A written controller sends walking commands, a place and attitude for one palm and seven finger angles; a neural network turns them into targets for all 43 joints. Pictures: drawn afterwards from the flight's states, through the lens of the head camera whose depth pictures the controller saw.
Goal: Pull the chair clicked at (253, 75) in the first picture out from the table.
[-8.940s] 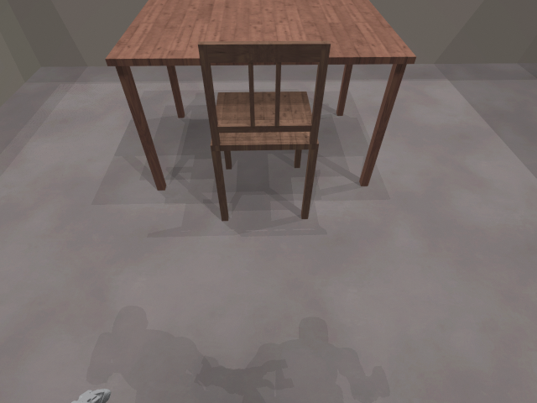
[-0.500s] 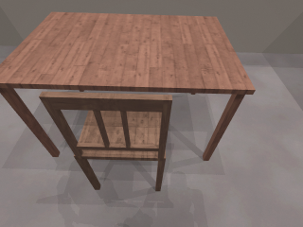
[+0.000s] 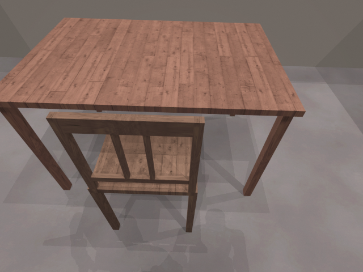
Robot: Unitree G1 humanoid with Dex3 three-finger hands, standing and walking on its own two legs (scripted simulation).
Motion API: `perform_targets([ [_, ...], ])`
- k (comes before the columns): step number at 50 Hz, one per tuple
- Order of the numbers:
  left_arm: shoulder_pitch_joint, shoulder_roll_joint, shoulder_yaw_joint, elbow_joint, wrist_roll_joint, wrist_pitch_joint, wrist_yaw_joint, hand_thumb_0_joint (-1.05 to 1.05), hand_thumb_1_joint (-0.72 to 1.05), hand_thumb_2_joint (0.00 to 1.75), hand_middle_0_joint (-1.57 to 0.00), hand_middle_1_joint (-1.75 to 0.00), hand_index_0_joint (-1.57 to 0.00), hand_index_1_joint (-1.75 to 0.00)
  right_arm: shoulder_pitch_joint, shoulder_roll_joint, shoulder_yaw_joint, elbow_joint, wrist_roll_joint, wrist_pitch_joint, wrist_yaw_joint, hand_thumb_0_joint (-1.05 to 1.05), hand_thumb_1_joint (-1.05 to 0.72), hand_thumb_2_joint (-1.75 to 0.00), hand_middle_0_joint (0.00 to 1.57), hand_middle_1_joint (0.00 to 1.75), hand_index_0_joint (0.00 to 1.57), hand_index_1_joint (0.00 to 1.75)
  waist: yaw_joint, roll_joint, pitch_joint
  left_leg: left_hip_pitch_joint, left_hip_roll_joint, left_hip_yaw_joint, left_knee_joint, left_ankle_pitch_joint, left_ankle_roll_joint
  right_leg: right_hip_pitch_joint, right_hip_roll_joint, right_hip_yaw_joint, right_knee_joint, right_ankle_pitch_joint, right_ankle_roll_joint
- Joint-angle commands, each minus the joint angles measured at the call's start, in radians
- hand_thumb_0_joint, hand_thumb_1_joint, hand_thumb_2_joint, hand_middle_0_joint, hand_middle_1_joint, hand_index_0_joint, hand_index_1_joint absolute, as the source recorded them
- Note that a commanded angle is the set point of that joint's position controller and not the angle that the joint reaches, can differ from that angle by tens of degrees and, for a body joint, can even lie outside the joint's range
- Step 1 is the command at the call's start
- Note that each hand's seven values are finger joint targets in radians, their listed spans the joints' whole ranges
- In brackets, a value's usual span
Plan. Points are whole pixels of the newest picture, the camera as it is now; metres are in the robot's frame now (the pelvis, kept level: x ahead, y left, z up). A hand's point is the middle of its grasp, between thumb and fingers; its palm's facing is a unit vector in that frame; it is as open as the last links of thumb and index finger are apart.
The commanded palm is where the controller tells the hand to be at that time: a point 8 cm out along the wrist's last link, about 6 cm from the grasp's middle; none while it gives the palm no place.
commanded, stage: look again from close up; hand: left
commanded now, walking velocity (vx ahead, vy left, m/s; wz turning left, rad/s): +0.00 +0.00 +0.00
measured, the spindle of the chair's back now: (121, 156) +0.47 +0.23 -0.11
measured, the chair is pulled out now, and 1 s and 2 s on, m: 0.00 0.00 0.00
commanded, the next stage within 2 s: raise the hand toward the chair's back in 0.22 s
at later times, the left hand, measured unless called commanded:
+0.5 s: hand out of the picture +0.14 +0.20 -0.06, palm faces +0.24 -0.95 -0.20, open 7.5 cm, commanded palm +0.09 +0.22 -0.07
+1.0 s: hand out of the picture +0.13 +0.17 -0.04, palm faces -0.03 -1.00 -0.05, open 11.5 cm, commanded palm +0.10 +0.24 -0.06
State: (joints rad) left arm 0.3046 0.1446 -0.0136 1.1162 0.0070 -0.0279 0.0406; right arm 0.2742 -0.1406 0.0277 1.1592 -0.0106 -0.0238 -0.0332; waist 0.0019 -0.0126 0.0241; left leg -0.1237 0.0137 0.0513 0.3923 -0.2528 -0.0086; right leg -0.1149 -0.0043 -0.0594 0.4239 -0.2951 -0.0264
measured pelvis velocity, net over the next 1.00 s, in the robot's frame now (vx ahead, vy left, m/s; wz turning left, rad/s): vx -0.09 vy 0.00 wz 0.04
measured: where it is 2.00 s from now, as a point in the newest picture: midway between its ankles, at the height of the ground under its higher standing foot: outside the picture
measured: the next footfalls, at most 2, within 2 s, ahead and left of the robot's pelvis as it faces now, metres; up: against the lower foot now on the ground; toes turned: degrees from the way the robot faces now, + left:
none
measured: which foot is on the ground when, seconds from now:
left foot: down 0.00-1.00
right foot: down 0.00-1.00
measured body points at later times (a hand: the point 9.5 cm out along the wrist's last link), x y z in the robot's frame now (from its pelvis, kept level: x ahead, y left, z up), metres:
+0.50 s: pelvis -0.03 +0.00 -0.01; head -0.02 -0.02 +0.44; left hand +0.12 +0.25 -0.04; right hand +0.06 -0.25 -0.14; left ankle -0.03 +0.12 -0.74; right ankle -0.04 -0.10 -0.74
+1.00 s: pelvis -0.09 +0.00 -0.12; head -0.02 +0.01 +0.33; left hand +0.12 +0.22 -0.04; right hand +0.14 -0.19 -0.19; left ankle -0.03 +0.12 -0.74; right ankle -0.04 -0.10 -0.74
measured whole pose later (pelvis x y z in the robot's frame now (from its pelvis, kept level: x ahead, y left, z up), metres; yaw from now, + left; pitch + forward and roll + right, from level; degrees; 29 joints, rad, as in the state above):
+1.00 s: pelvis -0.09 +0.00 -0.12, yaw +2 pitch +14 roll -3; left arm 0.33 0.20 0.05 -0.04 -0.23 -0.57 -0.26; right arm 0.13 -0.20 0.05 0.55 0.01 -0.24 -0.04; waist 0.04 0.04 -0.12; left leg -1.04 0.03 -0.05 1.29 -0.50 -0.01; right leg -0.96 -0.02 -0.15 1.25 -0.54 -0.05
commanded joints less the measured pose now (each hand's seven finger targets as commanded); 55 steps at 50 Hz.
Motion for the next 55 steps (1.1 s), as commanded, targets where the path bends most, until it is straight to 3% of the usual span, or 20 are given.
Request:
perform_targets([
  [1, 0.083, 0.097, 0.018, -0.014, 0.002, -0.007, 0.003, 0.0, 0.9, 0.9, -0.2, -0.3, -0.2, -0.3, 0.065, -0.082, -0.018, -0.023, 0.004, -0.01, -0.006, 0.0, -0.9, -0.9, 0.2, 0.3, 0.2, 0.3, 0.006, 0.008, 0.034, -0.006, 0.085, -0.071, -0.048, 0.227, 0.037, -0.039, -0.113, 0.09, -0.071, 0.299, -0.01],
  [15, 0.099, 0.088, 0.015, -0.006, 0.002, -0.009, 0.003, 0.0, 0.9, 0.9, -0.2, -0.3, -0.2, -0.3, 0.075, -0.073, -0.017, -0.023, 0.004, -0.006, -0.005, 0.0, -0.9, -0.9, 0.2, 0.3, 0.2, 0.3, 0.006, 0.003, 0.06, -0.021, 0.083, -0.072, -0.053, 0.186, 0.033, -0.055, -0.11, 0.093, -0.088, 0.261, -0.013],
  [16, 0.144, 0.115, 0.019, 0.02, 0.019, -0.034, 0.037, 0.0, 0.9, 0.9, -0.2, -0.3, -0.2, -0.3, -0.037, -0.115, -0.029, -0.097, 0.009, -0.014, 0.011, 0.0, -0.9, -0.9, 0.2, 0.3, 0.2, 0.3, 0.039, -0.019, 0.119, -0.157, 0.084, -0.024, 0.185, 0.162, 0.0, -0.094, -0.175, 0.16, -0.075, 0.684, 0.033],
  [17, -0.586, 0.281, 0.05, -1.497, -0.201, -0.245, 0.01, 0.0, 0.88, 0.89, -0.2, -0.3, -0.2, -0.3, 0.005, -0.306, -0.054, -0.448, 0.046, -0.157, -0.037, 0.0, -0.9, -0.9, 0.2, 0.3, 0.2, 0.3, -0.102, 0.177, -0.371, 0.134, -0.014, -0.025, 0.041, 0.289, 0.049, 0.006, -0.082, 0.096, 0.028, 0.551, 0.004],
  [18, -0.484, 0.342, 0.134, -1.422, -0.162, -0.221, 0.061, 0.0, 0.85, 0.88, -0.2, -0.29, -0.2, -0.29, -0.128, -0.193, -0.012, -0.393, 0.057, -0.227, -0.076, 0.0, -0.9, -0.9, 0.2, 0.3, 0.2, 0.3, -0.053, 0.224, -0.266, 0.139, 0.015, 0.015, 0.052, 0.326, 0.049, -0.064, -0.024, 0.063, 0.042, 0.36, 0.001],
  [19, -0.18, 0.172, 0.062, -1.158, -0.129, -0.167, 0.085, 0.0, 0.83, 0.87, -0.19, -0.29, -0.19, -0.29, -0.061, -0.224, -0.053, -0.354, 0.029, -0.27, -0.069, 0.0, -0.9, -0.9, 0.2, 0.3, 0.2, 0.3, -0.039, 0.244, -0.291, 0.103, 0.015, 0.003, 0.048, 0.315, 0.036, -0.097, -0.006, 0.014, 0.053, 0.21, -0.012],
  [20, 0.098, -0.044, -0.053, -0.899, -0.146, -0.058, 0.082, 0.0, 0.81, 0.86, -0.19, -0.29, -0.19, -0.29, -0.051, -0.173, -0.048, -0.342, 0.059, -0.277, -0.056, 0.0, -0.9, -0.9, 0.2, 0.3, 0.2, 0.3, -0.041, 0.081, -0.133, -0.016, 0.02, -0.031, 0.062, 0.279, 0.044, -0.148, -0.015, -0.02, 0.052, 0.201, 0.0],
  [23, -0.038, -0.045, -0.089, -1.156, -0.184, -0.165, 0.026, 0.0, 0.74, 0.83, -0.18, -0.27, -0.18, -0.27, -0.068, -0.237, -0.068, -0.475, 0.05, -0.32, -0.066, 0.0, -0.9, -0.9, 0.2, 0.3, 0.2, 0.3, -0.075, -0.029, -0.088, -0.116, -0.012, -0.05, 0.171, 0.114, 0.049, -0.28, -0.018, -0.03, 0.088, 0.12, 0.024],
  [24, -0.037, -0.032, -0.064, -1.094, -0.173, -0.209, 0.013, 0.0, 0.71, 0.82, -0.18, -0.27, -0.18, -0.27, -0.045, -0.24, -0.075, -0.488, 0.032, -0.328, -0.062, 0.0, -0.9, -0.9, 0.2, 0.3, 0.2, 0.3, -0.087, -0.154, -0.075, -0.192, -0.022, -0.062, 0.224, 0.069, 0.047, -0.372, -0.011, -0.031, 0.112, 0.043, 0.027],
  [27, 0.19, -0.078, -0.002, -0.856, -0.208, -0.389, -0.108, 0.0, 0.64, 0.79, -0.17, -0.26, -0.17, -0.26, -0.102, -0.23, -0.1, -0.559, 0.012, -0.339, -0.029, 0.0, -0.9, -0.9, 0.2, 0.3, 0.2, 0.3, 0.008, -0.381, -0.032, -0.49, -0.025, -0.074, 0.353, -0.074, 0.02, -0.533, -0.018, -0.001, 0.233, -0.151, 0.026],
  [29, 0.338, 0.008, 0.124, -0.831, -0.247, -0.507, -0.229, 0.0, 0.6, 0.77, -0.17, -0.25, -0.17, -0.25, -0.133, -0.228, -0.112, -0.614, 0.015, -0.324, 0.011, 0.0, -0.9, -0.9, 0.2, 0.3, 0.2, 0.3, 0.085, -0.296, -0.129, -0.574, -0.046, -0.053, 0.422, -0.028, -0.003, -0.441, -0.034, 0.055, 0.332, -0.008, 0.011],
  [31, 0.322, 0.088, 0.221, -0.848, -0.25, -0.607, -0.322, 0.0, 0.55, 0.75, -0.16, -0.25, -0.16, -0.25, -0.166, -0.226, -0.126, -0.674, 0.016, -0.301, 0.035, 0.0, -0.9, -0.9, 0.2, 0.3, 0.2, 0.3, 0.097, -0.161, -0.235, -0.639, -0.057, -0.024, 0.508, 0.015, -0.008, -0.414, -0.04, 0.064, 0.455, 0.157, 0.002],
  [33, 0.329, 0.166, 0.293, -0.871, -0.215, -0.585, -0.313, 0.0, 0.5, 0.73, -0.16, -0.24, -0.16, -0.24, -0.183, -0.215, -0.134, -0.717, 0.018, -0.253, 0.045, 0.0, -0.9, -0.9, 0.2, 0.3, 0.2, 0.3, 0.13, -0.002, -0.28, -0.678, -0.061, 0.004, 0.545, 0.013, -0.002, -0.43, -0.041, 0.082, 0.499, 0.138, -0.011],
  [37, 0.017, 0.149, 0.208, -1.271, -0.211, -0.58, -0.224, 0.0, 0.41, 0.69, -0.15, -0.22, -0.15, -0.22, -0.192, -0.197, -0.116, -0.824, 0.018, -0.219, 0.036, 0.0, -0.9, -0.9, 0.2, 0.3, 0.2, 0.3, 0.061, 0.165, -0.327, -0.657, -0.041, -0.009, 0.594, -0.098, 0.024, -0.594, -0.019, 0.092, 0.521, -0.089, -0.017],
  [39, -0.06, 0.156, 0.198, -1.477, -0.209, -0.642, -0.182, 0.0, 0.36, 0.67, -0.15, -0.22, -0.15, -0.22, -0.15, -0.192, -0.115, -0.813, 0.005, -0.221, 0.021, 0.0, -0.9, -0.9, 0.2, 0.3, 0.2, 0.3, 0.018, 0.185, -0.424, -0.612, -0.019, -0.042, 0.638, -0.078, 0.036, -0.645, -0.003, 0.079, 0.555, -0.083, -0.015],
  [42, -0.122, 0.088, 0.068, -1.546, -0.215, -0.718, -0.198, 0.0, 0.29, 0.64, -0.14, -0.2, -0.14, -0.2, -0.131, -0.19, -0.091, -0.769, -0.001, -0.253, -0.001, 0.0, -0.9, -0.9, 0.2, 0.3, 0.2, 0.3, -0.057, 0.191, -0.403, -0.615, -0.006, -0.077, 0.691, -0.099, 0.04, -0.761, 0.007, 0.067, 0.565, -0.132, -0.014],
  [46, -0.093, 0.08, -0.01, -1.348, -0.23, -0.629, -0.308, 0.0, 0.2, 0.6, -0.13, -0.19, -0.13, -0.19, -0.117, -0.23, -0.072, -0.742, 0.021, -0.279, -0.031, 0.0, -0.9, -0.9, 0.2, 0.3, 0.2, 0.3, -0.113, 0.014, -0.293, -0.763, 0.002, -0.11, 0.713, -0.285, 0.044, -0.809, 0.012, 0.08, 0.519, -0.333, 0.003],
  [48, -0.01, 0.129, 0.044, -1.163, -0.226, -0.493, -0.352, 0.0, 0.15, 0.58, -0.13, -0.18, -0.13, -0.18, -0.118, -0.238, -0.066, -0.746, 0.038, -0.263, -0.043, 0.0, -0.9, -0.9, 0.2, 0.3, 0.2, 0.3, -0.081, -0.031, -0.262, -0.821, -0.008, -0.1, 0.699, -0.33, 0.042, -0.78, 0.006, 0.097, 0.479, -0.412, 0.007],
  [51, 0.052, 0.191, 0.165, -1.198, -0.257, -0.307, -0.356, 0.0, 0.08, 0.55, -0.12, -0.17, -0.12, -0.17, -0.16, -0.233, -0.067, -0.816, 0.063, -0.221, -0.055, 0.0, -0.9, -0.9, 0.2, 0.3, 0.2, 0.3, 0.017, -0.065, -0.38, -0.783, -0.028, -0.079, 0.637, -0.277, 0.042, -0.614, -0.014, 0.109, 0.443, -0.409, 0.015],
  [55, 0.088, 0.191, 0.29, -1.425, -0.303, -0.269, -0.204, 0.0, -0.01, 0.51, -0.11, -0.16, -0.11, -0.16, -0.169, -0.175, -0.067, -0.831, 0.05, -0.195, -0.05, 0.0, -0.9, -0.9, 0.2, 0.3, 0.2, 0.3, 0.08, 0.018, -0.469, -0.658, -0.017, -0.083, 0.577, -0.12, 0.031, -0.529, -0.003, 0.037, 0.489, -0.204, 0.005],
])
